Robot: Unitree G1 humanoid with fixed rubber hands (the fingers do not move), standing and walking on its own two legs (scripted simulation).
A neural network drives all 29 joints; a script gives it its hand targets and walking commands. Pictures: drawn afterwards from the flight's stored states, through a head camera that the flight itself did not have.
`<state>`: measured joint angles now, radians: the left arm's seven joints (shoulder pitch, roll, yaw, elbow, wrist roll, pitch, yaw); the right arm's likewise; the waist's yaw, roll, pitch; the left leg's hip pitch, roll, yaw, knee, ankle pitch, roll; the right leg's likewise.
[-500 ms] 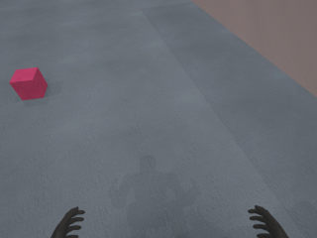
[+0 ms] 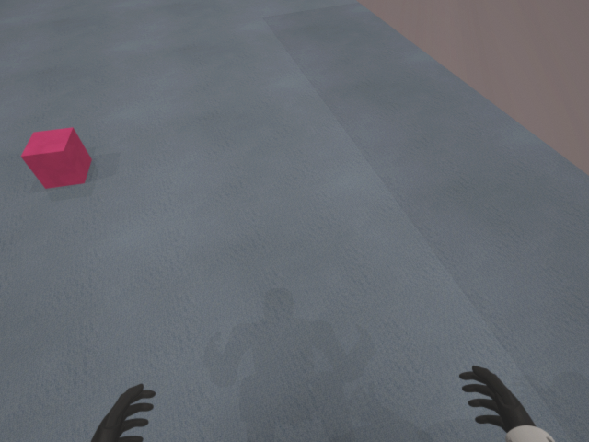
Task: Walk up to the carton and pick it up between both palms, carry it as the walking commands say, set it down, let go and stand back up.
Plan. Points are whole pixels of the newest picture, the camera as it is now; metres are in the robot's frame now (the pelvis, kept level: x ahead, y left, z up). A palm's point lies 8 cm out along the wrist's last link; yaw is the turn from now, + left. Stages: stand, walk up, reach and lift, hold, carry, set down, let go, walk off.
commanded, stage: stand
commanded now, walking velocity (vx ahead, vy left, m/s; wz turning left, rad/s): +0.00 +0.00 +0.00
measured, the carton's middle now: (59, 158) +1.51 +1.19 -0.64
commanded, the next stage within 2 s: none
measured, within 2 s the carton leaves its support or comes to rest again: neither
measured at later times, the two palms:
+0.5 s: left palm out of the picture +0.14 +0.27 -0.07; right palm (519, 430) +0.15 -0.27 -0.07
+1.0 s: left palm out of the picture +0.12 +0.27 -0.07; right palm out of the picture +0.13 -0.28 -0.07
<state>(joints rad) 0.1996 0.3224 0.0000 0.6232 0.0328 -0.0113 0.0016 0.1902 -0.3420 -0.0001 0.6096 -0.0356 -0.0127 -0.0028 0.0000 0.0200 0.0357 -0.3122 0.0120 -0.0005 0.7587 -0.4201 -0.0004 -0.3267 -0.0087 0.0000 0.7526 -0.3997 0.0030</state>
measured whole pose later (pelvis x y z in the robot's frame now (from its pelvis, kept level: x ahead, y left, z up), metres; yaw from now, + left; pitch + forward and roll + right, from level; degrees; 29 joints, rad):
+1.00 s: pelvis -0.02 +0.00 +0.00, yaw +0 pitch -3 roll +0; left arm 0.20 0.33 0.00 0.68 0.02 -0.02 0.00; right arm 0.20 -0.35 0.00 0.63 -0.03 -0.02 0.00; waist 0.00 0.02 0.04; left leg -0.31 0.01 0.00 0.75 -0.40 0.00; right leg -0.33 -0.01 0.00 0.75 -0.38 0.00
